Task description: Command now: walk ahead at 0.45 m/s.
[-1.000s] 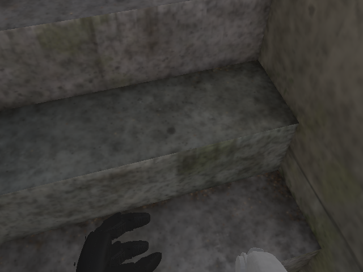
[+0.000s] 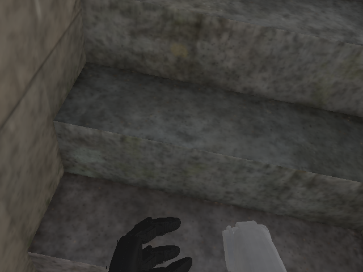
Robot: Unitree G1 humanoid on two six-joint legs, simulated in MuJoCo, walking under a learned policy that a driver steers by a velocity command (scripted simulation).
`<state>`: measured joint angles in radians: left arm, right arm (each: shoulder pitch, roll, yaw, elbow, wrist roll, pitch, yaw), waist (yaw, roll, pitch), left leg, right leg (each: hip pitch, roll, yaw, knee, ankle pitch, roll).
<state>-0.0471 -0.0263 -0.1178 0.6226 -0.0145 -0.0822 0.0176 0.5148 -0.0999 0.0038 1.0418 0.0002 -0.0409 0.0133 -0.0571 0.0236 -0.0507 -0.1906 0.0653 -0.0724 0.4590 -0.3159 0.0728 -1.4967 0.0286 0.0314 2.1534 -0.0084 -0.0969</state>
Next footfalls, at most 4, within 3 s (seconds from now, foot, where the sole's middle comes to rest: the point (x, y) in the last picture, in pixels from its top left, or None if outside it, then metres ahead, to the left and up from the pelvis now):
0.14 right None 0.20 -0.09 -0.58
0.50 left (111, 218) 0.50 0.15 -0.37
1.08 right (287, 127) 0.66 -0.30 -0.16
1.78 left None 0.89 -0.01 0.05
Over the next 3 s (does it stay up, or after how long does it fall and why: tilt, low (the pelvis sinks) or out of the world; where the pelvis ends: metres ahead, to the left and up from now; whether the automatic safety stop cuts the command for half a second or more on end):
stays up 1.32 -0.20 1.20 its command is cut before an obstacle after 1.1 s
